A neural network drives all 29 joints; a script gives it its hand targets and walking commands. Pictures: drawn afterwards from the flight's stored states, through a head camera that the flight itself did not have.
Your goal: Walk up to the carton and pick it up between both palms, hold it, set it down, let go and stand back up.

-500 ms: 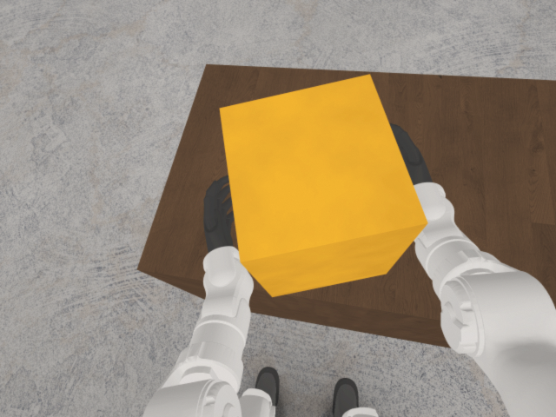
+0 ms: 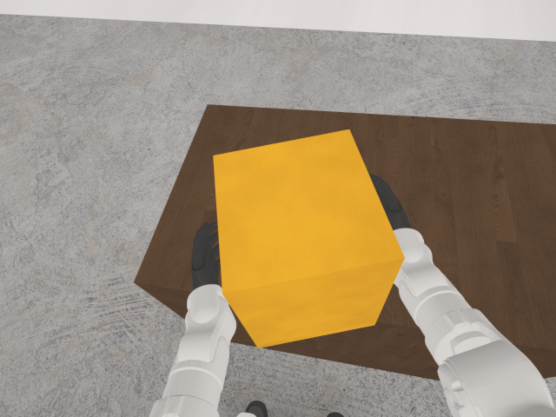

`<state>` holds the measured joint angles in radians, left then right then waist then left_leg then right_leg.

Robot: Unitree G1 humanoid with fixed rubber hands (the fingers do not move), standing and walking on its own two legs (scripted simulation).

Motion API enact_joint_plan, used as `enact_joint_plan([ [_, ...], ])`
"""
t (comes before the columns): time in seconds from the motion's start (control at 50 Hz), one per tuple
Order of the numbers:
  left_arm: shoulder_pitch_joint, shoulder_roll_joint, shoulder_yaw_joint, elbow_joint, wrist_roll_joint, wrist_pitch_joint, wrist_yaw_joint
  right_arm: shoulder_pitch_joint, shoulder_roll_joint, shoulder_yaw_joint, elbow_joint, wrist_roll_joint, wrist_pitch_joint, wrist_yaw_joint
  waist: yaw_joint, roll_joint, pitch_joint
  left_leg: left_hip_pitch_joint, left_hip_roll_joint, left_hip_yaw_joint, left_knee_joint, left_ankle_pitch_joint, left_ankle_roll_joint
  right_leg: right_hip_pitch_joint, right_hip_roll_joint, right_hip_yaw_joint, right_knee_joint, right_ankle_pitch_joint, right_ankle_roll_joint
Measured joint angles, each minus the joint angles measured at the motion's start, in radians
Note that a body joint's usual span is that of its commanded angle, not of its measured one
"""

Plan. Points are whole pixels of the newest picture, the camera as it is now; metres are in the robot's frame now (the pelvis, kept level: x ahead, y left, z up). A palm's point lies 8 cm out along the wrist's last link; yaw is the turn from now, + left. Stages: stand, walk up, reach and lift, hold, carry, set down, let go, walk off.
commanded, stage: reach and lift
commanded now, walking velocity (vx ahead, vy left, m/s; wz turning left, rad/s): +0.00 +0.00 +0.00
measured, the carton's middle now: (300, 247) +0.37 +0.02 -0.03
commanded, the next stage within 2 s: none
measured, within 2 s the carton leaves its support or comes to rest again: neither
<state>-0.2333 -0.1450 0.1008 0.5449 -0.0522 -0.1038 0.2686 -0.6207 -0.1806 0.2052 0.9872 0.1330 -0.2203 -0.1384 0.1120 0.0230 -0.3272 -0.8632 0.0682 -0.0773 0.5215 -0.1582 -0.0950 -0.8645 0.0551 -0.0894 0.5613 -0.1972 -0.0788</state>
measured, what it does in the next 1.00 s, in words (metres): shifts its weight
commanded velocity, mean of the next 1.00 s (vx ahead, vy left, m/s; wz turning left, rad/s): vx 0.00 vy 0.00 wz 0.00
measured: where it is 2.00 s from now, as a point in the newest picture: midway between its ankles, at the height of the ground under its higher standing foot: outside the picture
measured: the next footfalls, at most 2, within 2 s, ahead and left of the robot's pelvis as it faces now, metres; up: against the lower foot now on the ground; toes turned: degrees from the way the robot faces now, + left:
none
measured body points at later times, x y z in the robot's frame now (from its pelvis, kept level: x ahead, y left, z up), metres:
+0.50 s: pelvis -0.03 +0.00 +0.02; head -0.05 +0.03 +0.47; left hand +0.36 +0.17 +0.12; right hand +0.42 -0.11 +0.18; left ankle +0.02 +0.18 -0.71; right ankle +0.01 -0.06 -0.71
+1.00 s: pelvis +0.02 +0.06 +0.03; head +0.03 +0.07 +0.48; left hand +0.39 +0.20 +0.11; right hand +0.42 -0.09 +0.12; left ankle +0.03 +0.18 -0.71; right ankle +0.01 -0.06 -0.71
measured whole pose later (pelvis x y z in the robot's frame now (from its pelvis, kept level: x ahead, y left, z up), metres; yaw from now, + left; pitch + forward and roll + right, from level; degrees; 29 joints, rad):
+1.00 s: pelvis +0.02 +0.06 +0.03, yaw +2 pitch +9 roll -2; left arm -0.41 -0.05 0.06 0.32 0.02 0.40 0.23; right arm -0.60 -0.17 0.07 0.65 0.20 0.24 -0.19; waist -0.04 0.02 -0.16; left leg -0.43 0.01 -0.09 0.47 -0.21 -0.01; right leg -0.34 0.01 -0.10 0.35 -0.17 0.00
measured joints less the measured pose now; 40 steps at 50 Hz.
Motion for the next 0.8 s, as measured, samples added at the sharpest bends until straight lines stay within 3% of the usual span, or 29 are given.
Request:
enact_joint_plan([
  [0.12, 0.030, 0.006, -0.031, -0.128, -0.025, 0.149, 0.019, 0.055, -0.015, -0.002, -0.145, 0.051, 0.140, -0.004, -0.005, -0.005, 0.015, 0.081, 0.001, -0.008, 0.028, -0.009, -0.001, 0.085, 0.002, -0.007, 0.024, -0.010, -0.008],
  [0.18, -0.031, 0.005, -0.013, -0.140, -0.010, 0.226, 0.018, 0.017, -0.016, -0.043, -0.165, 0.044, 0.208, 0.003, -0.003, -0.018, 0.032, 0.138, 0.000, -0.004, 0.033, -0.012, 0.009, 0.138, 0.001, -0.003, 0.033, -0.014, -0.004],
  [0.24, -0.152, 0.023, 0.030, -0.082, 0.024, 0.292, -0.006, -0.077, 0.005, -0.124, -0.126, 0.003, 0.282, 0.009, -0.008, -0.035, 0.067, 0.210, -0.006, 0.001, 0.017, -0.006, 0.033, 0.202, -0.005, 0.001, 0.032, -0.013, 0.003],
  [0.34, -0.388, 0.049, 0.148, 0.098, 0.124, 0.364, -0.093, -0.272, 0.037, -0.297, 0.025, -0.091, 0.370, 0.004, -0.033, -0.068, 0.154, 0.346, -0.027, -0.011, -0.032, 0.011, 0.078, 0.336, -0.023, -0.009, 0.005, -0.010, 0.010],
  [0.48, -0.458, 0.020, 0.263, 0.165, 0.229, 0.389, -0.141, -0.350, 0.051, -0.424, 0.178, -0.150, 0.352, 0.015, -0.039, -0.098, 0.190, 0.488, -0.022, -0.012, -0.107, 0.033, 0.033, 0.485, -0.018, -0.009, -0.082, 0.013, 0.004],
  [0.62, -0.363, 0.015, 0.264, 0.131, 0.275, 0.376, -0.169, -0.287, 0.089, -0.402, 0.202, -0.151, 0.307, 0.002, -0.064, -0.095, 0.235, 0.574, -0.028, -0.001, -0.135, 0.021, 0.028, 0.585, -0.024, 0.003, -0.141, 0.017, 0.022],
  [0.8, -0.216, 0.052, 0.075, -0.037, 0.164, 0.378, -0.078, -0.120, 0.067, -0.209, 0.015, 0.006, 0.280, -0.002, -0.099, -0.046, 0.206, 0.496, -0.035, -0.009, -0.075, -0.024, 0.051, 0.564, -0.027, -0.004, -0.196, 0.029, 0.050],
])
